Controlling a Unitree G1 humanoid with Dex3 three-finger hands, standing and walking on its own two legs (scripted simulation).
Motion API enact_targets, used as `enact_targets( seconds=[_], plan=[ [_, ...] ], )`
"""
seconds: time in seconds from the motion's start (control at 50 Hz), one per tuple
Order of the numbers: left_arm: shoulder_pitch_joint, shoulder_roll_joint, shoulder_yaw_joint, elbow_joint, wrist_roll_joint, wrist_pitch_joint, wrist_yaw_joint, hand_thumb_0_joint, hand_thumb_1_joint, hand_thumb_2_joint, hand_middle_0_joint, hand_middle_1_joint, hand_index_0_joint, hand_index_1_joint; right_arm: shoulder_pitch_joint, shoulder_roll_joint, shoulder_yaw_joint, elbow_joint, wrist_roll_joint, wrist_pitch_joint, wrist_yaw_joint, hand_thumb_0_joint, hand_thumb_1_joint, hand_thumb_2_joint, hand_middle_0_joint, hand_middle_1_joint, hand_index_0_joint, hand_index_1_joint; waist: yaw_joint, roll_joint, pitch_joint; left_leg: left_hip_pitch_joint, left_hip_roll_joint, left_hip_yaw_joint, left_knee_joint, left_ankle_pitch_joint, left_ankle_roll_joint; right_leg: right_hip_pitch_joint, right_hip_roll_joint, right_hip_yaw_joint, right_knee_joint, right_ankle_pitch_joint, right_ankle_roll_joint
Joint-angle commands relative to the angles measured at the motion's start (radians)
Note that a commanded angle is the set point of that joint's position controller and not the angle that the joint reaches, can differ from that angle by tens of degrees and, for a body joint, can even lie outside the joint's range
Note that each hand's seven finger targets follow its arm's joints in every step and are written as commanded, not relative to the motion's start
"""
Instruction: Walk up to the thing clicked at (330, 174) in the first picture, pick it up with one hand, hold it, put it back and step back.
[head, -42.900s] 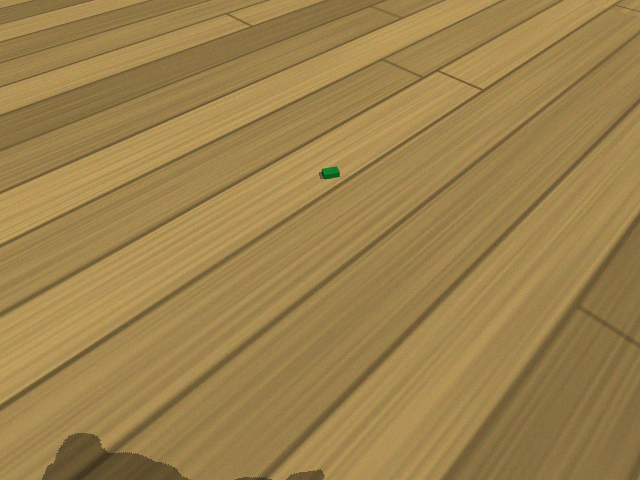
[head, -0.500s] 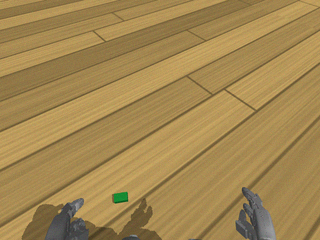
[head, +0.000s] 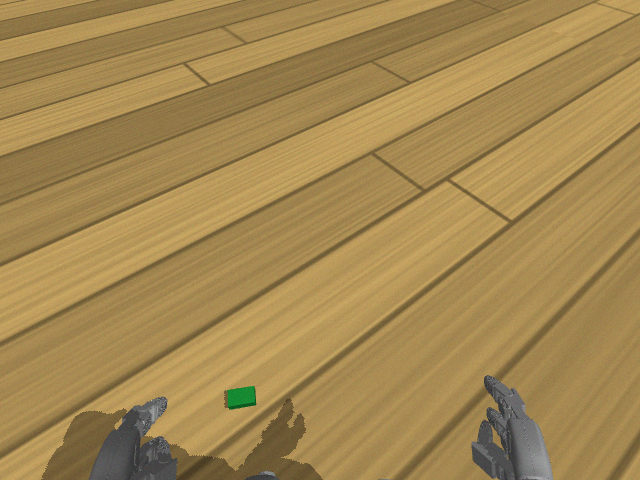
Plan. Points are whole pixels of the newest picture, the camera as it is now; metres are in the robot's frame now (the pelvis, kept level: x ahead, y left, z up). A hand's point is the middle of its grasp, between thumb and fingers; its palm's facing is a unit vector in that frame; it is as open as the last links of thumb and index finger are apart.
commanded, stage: home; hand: left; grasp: from above
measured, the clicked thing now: (241, 397) +0.46 +0.21 -0.70
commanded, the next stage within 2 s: stand in 0.38 s
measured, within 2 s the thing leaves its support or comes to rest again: neither
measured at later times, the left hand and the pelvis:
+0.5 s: hand (170, 470) +0.16 +0.18 -0.05, palm faces +0.03 -0.97 -0.22, open 7.4 cm; pelvis +0.00 +0.00 +0.00, yaw +0 degrees
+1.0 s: hand out of the picture +0.05 +0.24 -0.10, palm faces +0.04 -0.95 -0.31, open 7.4 cm; pelvis -0.02 +0.02 +0.05, yaw +0 degrees
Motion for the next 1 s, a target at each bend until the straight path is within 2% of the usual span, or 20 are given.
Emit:
enact_targets(
  seconds=[0.0, 0.08, 0.26, 0.3, 0.34, 0.44, 0.46, 0.48, 0.5, 0.52, 0.54, 0.56, 0.58, 0.62, 0.66, 0.72, 0.82, 0.9, 0.94, 0.98],
  plan=[
    [-0.021, 0.103, 0.062, -0.205, 0.008, -0.056, 0.004, 0.000, 0.900, 0.899, -0.199, -0.299, -0.199, -0.299, -0.071, -0.118, -0.058, -0.164, -0.002, -0.055, -0.008, 0.000, -0.901, -0.899, 0.200, 0.299, 0.200, 0.299, 0.004, 0.006, -0.066, 0.128, 0.004, 0.001, -0.179, 0.208, 0.007, 0.013, 0.010, -0.025, -0.147, 0.202, -0.010],
    [-0.018, 0.109, 0.062, -0.207, 0.006, -0.056, 0.002, 0.000, 0.900, 0.899, -0.199, -0.299, -0.199, -0.299, -0.065, -0.119, -0.060, -0.164, -0.001, -0.052, -0.008, 0.000, -0.901, -0.899, 0.200, 0.299, 0.200, 0.299, -0.002, 0.000, -0.083, 0.131, -0.001, 0.011, -0.157, 0.244, 0.010, 0.023, 0.006, -0.017, -0.150, 0.237, -0.008],
    [-0.015, 0.114, 0.071, -0.197, 0.009, -0.053, 0.006, 0.000, 0.900, 0.899, -0.199, -0.299, -0.199, -0.298, -0.066, -0.120, -0.061, -0.169, -0.001, -0.049, -0.009, 0.000, -0.901, -0.899, 0.200, 0.299, 0.200, 0.299, -0.001, -0.005, -0.067, 0.113, -0.003, 0.014, -0.162, 0.202, 0.012, 0.014, 0.005, -0.016, -0.158, 0.204, -0.006],
    [-0.028, 0.108, 0.056, -0.220, 0.010, -0.054, 0.005, 0.000, 0.900, 0.899, -0.199, -0.299, -0.199, -0.298, -0.067, -0.115, -0.058, -0.172, 0.000, -0.050, -0.008, 0.000, -0.901, -0.899, 0.200, 0.299, 0.200, 0.299, -0.001, 0.014, -0.070, 0.121, -0.003, 0.013, -0.165, 0.204, 0.010, 0.007, 0.005, -0.016, -0.157, 0.203, -0.008],
    [-0.022, 0.110, 0.064, -0.213, 0.008, -0.054, 0.006, 0.000, 0.900, 0.899, -0.199, -0.299, -0.199, -0.298, -0.068, -0.116, -0.059, -0.168, 0.001, -0.050, -0.010, 0.000, -0.901, -0.899, 0.200, 0.299, 0.200, 0.299, -0.001, -0.015, -0.070, 0.119, -0.001, 0.008, -0.162, 0.213, 0.012, 0.018, 0.006, -0.021, -0.157, 0.211, -0.007],
    [-0.022, 0.109, 0.062, -0.219, 0.009, -0.056, 0.006, 0.000, 0.900, 0.899, -0.199, -0.298, -0.199, -0.298, -0.065, -0.117, -0.060, -0.169, 0.000, -0.051, -0.010, 0.000, -0.901, -0.899, 0.200, 0.299, 0.200, 0.299, -0.001, 0.009, -0.077, 0.130, 0.003, 0.002, -0.171, 0.218, 0.008, 0.013, 0.008, -0.023, -0.146, 0.212, -0.010],
    [-0.307, 0.194, 0.057, 0.132, 0.126, -0.261, 0.041, 0.000, 0.900, 0.899, -0.199, -0.299, -0.199, -0.299, -0.142, -0.222, -0.098, 0.086, -0.128, 0.050, 0.050, 0.000, -0.901, -0.900, 0.200, 0.300, 0.200, 0.300, 0.082, -0.052, 0.169, 0.132, 0.043, -0.031, -0.271, 0.367, 0.056, 0.188, -0.076, 0.085, -0.206, 0.240, -0.049],
    [-0.221, 0.203, 0.080, 0.320, 0.126, -0.328, 0.036, 0.000, 0.899, 0.900, -0.200, -0.300, -0.200, -0.300, -0.145, -0.233, -0.118, 0.093, -0.122, 0.086, 0.076, 0.000, -0.900, -0.900, 0.200, 0.300, 0.200, 0.300, 0.072, -0.090, 0.065, 0.225, 0.033, -0.009, -0.255, 0.425, 0.065, 0.221, -0.083, 0.127, -0.217, 0.282, -0.081],
    [-0.211, 0.211, 0.078, 0.369, 0.132, -0.361, 0.032, 0.000, 0.899, 0.900, -0.200, -0.300, -0.200, -0.300, -0.130, -0.230, -0.115, 0.087, -0.122, 0.103, 0.094, 0.000, -0.900, -0.900, 0.200, 0.300, 0.200, 0.300, 0.059, -0.106, 0.035, 0.265, 0.032, -0.006, -0.253, 0.446, 0.068, 0.227, -0.088, 0.140, -0.214, 0.324, -0.091],
    [-0.240, 0.207, 0.067, 0.396, 0.131, -0.378, 0.025, 0.000, 0.899, 0.900, -0.200, -0.300, -0.200, -0.300, -0.106, -0.228, -0.109, 0.087, -0.127, 0.115, 0.106, 0.000, -0.900, -0.900, 0.200, 0.300, 0.200, 0.300, 0.041, -0.070, 0.062, 0.255, 0.034, -0.032, -0.283, 0.417, 0.068, 0.218, -0.073, 0.138, -0.224, 0.327, -0.079],
    [-0.245, 0.209, 0.061, 0.438, 0.125, -0.394, 0.022, 0.000, 0.899, 0.900, -0.200, -0.300, -0.200, -0.300, -0.121, -0.220, -0.106, 0.105, -0.110, 0.119, 0.121, 0.000, -0.900, -0.900, 0.200, 0.300, 0.200, 0.300, 0.055, -0.038, 0.045, 0.300, 0.033, -0.041, -0.310, 0.403, 0.069, 0.255, -0.085, 0.135, -0.225, 0.331, -0.071],
    [-0.262, 0.213, 0.061, 0.476, 0.120, -0.405, 0.020, 0.000, 0.899, 0.900, -0.200, -0.300, -0.200, -0.300, -0.117, -0.203, -0.109, 0.131, -0.081, 0.121, 0.137, 0.000, -0.900, -0.900, 0.200, 0.300, 0.200, 0.300, 0.061, -0.036, 0.030, 0.327, 0.032, -0.039, -0.329, 0.384, 0.069, 0.287, -0.094, 0.125, -0.231, 0.333, -0.058],
    [-0.272, 0.207, 0.063, 0.519, 0.115, -0.408, 0.018, 0.000, 0.899, 0.900, -0.200, -0.300, -0.200, -0.300, -0.139, -0.200, -0.112, 0.149, -0.070, 0.126, 0.146, 0.000, -0.900, -0.900, 0.200, 0.300, 0.200, 0.300, 0.071, -0.076, 0.038, 0.356, 0.031, -0.023, -0.342, 0.391, 0.061, 0.279, -0.097, 0.135, -0.247, 0.346, -0.058],
    [-0.289, 0.201, 0.069, 0.597, 0.104, -0.414, 0.021, 0.000, 0.899, 0.900, -0.200, -0.300, -0.200, -0.300, -0.152, -0.203, -0.120, 0.169, -0.059, 0.135, 0.154, 0.000, -0.900, -0.900, 0.200, 0.300, 0.200, 0.300, 0.072, -0.076, 0.025, 0.376, 0.034, -0.043, -0.362, 0.386, 0.059, 0.298, -0.096, 0.126, -0.279, 0.320, -0.048],
    [-0.307, 0.206, 0.064, 0.675, 0.104, -0.429, 0.023, 0.000, 0.899, 0.900, -0.200, -0.300, -0.200, -0.300, -0.168, -0.193, -0.125, 0.207, -0.059, 0.150, 0.159, 0.000, -0.900, -0.900, 0.200, 0.300, 0.200, 0.300, 0.070, -0.102, 0.030, 0.390, 0.024, -0.028, -0.365, 0.328, 0.058, 0.335, -0.122, 0.147, -0.342, 0.308, -0.048],
    [-0.341, 0.209, 0.066, 0.756, 0.105, -0.448, 0.022, 0.000, 0.899, 0.900, -0.200, -0.300, -0.200, -0.300, -0.157, -0.197, -0.125, 0.250, -0.064, 0.163, 0.161, 0.000, -0.900, -0.900, 0.200, 0.300, 0.200, 0.300, 0.056, -0.075, 0.082, 0.423, 0.031, -0.041, -0.429, 0.289, 0.057, 0.322, -0.116, 0.144, -0.395, 0.263, -0.040],
    [-0.339, 0.213, 0.062, 0.886, 0.098, -0.462, 0.024, 0.000, 0.899, 0.900, -0.200, -0.300, -0.200, -0.300, -0.152, -0.205, -0.125, 0.324, -0.060, 0.176, 0.155, 0.000, -0.900, -0.900, 0.200, 0.300, 0.200, 0.300, 0.055, -0.057, 0.127, 0.465, 0.052, -0.069, -0.517, 0.345, 0.051, 0.388, -0.116, 0.132, -0.456, 0.337, -0.034],
    [-0.323, 0.204, 0.056, 0.977, 0.090, -0.458, 0.023, 0.000, 0.899, 0.900, -0.200, -0.300, -0.200, -0.300, -0.164, -0.230, -0.125, 0.378, -0.056, 0.185, 0.147, 0.000, -0.900, -0.900, 0.200, 0.300, 0.200, 0.300, 0.065, 0.002, 0.195, 0.454, 0.082, -0.117, -0.644, 0.247, 0.051, 0.429, -0.099, 0.109, -0.502, 0.282, -0.026],
    [-0.332, 0.209, 0.057, 1.013, 0.088, -0.460, 0.022, 0.000, 0.899, 0.900, -0.200, -0.300, -0.200, -0.300, -0.165, -0.234, -0.125, 0.397, -0.052, 0.187, 0.145, 0.000, -0.900, -0.900, 0.200, 0.300, 0.200, 0.300, 0.059, -0.005, 0.179, 0.481, 0.084, -0.111, -0.671, 0.265, 0.047, 0.462, -0.104, 0.106, -0.519, 0.308, -0.021],
    [-0.318, 0.215, 0.054, 1.052, 0.087, -0.461, 0.021, 0.000, 0.899, 0.900, -0.200, -0.300, -0.200, -0.300, -0.160, -0.236, -0.123, 0.426, -0.047, 0.189, 0.144, 0.000, -0.900, -0.900, 0.200, 0.300, 0.200, 0.300, 0.060, -0.013, 0.201, 0.498, 0.084, -0.113, -0.701, 0.236, 0.039, 0.465, -0.103, 0.105, -0.544, 0.302, -0.019]
  ],
)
